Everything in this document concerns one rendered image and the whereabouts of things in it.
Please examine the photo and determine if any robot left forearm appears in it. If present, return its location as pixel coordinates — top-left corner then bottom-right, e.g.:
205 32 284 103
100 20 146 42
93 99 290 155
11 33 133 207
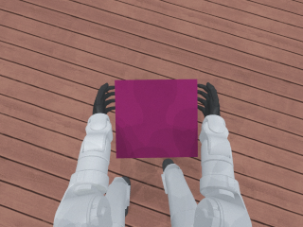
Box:
53 113 114 227

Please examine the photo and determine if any right robot hand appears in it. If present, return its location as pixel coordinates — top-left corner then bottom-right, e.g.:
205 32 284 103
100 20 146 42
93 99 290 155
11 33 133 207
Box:
197 82 221 118

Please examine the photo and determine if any carton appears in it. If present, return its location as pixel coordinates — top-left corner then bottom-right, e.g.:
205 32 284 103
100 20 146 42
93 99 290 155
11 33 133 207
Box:
115 79 198 159

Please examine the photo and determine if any robot right forearm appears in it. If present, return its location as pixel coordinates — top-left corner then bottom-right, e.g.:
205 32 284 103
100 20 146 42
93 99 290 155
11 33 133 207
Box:
199 114 249 215

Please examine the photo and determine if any left robot hand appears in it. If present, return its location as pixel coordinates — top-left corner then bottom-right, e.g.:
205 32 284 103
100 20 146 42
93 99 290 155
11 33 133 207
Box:
92 83 116 114

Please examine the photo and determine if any left robot foot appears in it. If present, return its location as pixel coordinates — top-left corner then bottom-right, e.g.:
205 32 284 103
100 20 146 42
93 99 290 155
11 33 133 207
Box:
122 176 131 217

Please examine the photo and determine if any robot right thigh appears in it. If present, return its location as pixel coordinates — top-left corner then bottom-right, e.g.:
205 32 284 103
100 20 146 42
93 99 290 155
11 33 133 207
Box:
161 167 198 227

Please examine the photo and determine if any left robot upper arm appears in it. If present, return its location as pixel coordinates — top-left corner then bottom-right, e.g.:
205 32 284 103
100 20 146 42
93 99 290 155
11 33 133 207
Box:
54 193 113 227

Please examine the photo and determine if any right robot upper arm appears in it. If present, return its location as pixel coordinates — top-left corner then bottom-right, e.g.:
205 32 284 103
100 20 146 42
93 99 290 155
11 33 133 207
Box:
193 197 252 227

